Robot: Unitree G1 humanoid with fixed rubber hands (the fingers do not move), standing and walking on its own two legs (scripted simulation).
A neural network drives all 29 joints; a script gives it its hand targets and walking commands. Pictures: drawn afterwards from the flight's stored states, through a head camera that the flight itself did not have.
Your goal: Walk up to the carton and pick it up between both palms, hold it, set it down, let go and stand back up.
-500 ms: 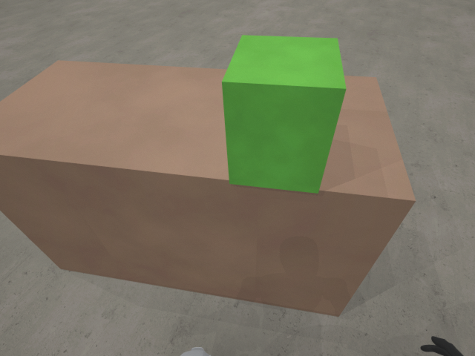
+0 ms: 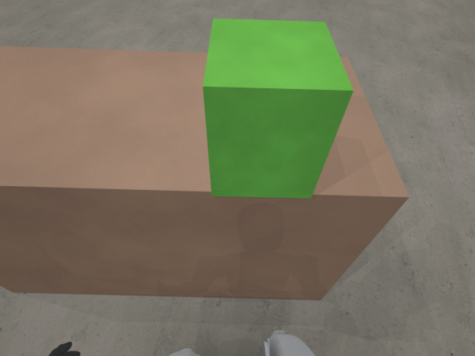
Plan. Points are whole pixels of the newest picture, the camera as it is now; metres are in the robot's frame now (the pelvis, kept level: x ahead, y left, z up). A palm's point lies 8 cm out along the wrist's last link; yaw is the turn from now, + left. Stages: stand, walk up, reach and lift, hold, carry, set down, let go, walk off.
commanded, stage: walk up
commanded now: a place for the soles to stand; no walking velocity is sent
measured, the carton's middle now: (265, 114) +0.53 -0.05 +0.12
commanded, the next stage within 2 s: none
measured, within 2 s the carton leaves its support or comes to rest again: neither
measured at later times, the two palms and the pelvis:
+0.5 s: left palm out of the picture +0.09 +0.29 -0.09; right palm out of the picture +0.06 -0.37 -0.08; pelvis -0.02 -0.03 +0.02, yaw +1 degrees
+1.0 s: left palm out of the picture +0.07 +0.27 -0.08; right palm out of the picture +0.07 -0.35 -0.07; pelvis +0.00 -0.04 +0.04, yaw +3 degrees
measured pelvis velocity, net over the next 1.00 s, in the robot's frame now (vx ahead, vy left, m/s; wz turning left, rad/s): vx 0.00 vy -0.04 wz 0.04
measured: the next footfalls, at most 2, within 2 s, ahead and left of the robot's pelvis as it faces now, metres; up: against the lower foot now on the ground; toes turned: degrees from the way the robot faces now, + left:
none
